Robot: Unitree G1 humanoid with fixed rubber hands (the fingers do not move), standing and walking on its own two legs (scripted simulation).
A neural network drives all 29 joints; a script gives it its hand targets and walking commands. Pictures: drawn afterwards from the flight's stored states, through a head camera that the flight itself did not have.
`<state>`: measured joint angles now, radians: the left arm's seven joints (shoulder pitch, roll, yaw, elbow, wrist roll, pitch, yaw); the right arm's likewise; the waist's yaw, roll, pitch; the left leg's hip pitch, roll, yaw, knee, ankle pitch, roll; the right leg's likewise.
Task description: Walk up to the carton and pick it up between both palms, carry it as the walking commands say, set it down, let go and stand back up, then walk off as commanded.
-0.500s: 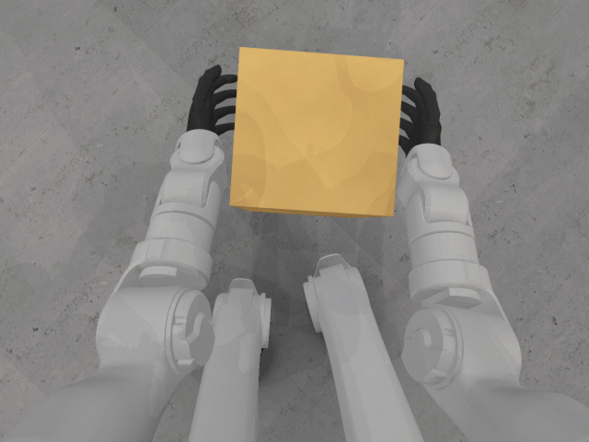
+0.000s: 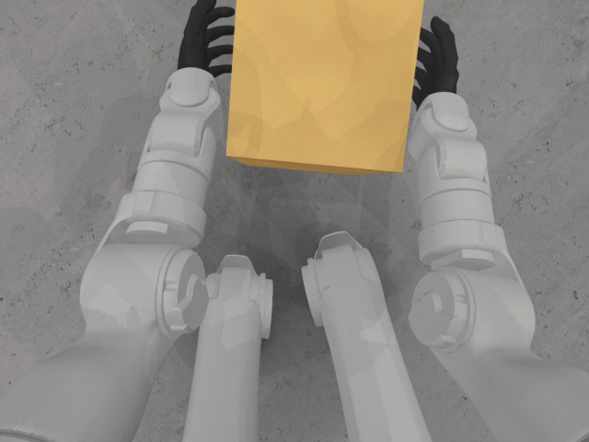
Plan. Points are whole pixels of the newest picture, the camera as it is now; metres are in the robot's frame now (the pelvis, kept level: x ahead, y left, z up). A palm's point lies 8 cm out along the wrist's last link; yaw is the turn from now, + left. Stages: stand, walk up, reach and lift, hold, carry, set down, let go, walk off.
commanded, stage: set down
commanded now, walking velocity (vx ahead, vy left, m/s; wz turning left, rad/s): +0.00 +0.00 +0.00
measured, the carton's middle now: (310, 103) +0.50 -0.09 -0.20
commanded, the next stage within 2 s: none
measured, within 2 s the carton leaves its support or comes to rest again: rests again in 1.38 s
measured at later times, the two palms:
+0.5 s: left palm (205, 81) +0.55 +0.04 -0.20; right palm (409, 94) +0.49 -0.22 -0.19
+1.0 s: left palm (206, 87) +0.54 +0.05 -0.21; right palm (405, 103) +0.48 -0.22 -0.21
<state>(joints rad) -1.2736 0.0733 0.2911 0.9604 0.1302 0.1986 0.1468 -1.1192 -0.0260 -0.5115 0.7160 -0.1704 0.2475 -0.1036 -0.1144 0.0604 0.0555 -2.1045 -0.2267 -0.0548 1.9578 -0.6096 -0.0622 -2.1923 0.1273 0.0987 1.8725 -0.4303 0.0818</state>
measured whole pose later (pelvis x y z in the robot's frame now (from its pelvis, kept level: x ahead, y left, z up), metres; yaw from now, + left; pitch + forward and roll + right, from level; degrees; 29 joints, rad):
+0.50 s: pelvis +0.00 +0.00 -0.04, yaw +1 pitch +42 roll +0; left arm -1.40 0.13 0.18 1.02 0.07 0.21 0.19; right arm -1.23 -0.09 -0.51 0.79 -0.12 0.23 -0.10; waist -0.13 0.04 0.19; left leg -2.20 -0.26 -0.06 2.11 -0.63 -0.07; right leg -2.28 0.08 0.06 2.02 -0.47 0.07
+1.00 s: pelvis +0.00 +0.00 -0.05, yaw +1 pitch +41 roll -1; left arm -1.43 0.15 0.16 1.10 0.07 0.18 0.18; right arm -1.24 -0.11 -0.50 0.86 -0.12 0.21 -0.07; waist -0.14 0.06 0.23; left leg -2.22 -0.24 -0.04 2.14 -0.63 -0.05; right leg -2.28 0.05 0.05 2.05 -0.48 0.06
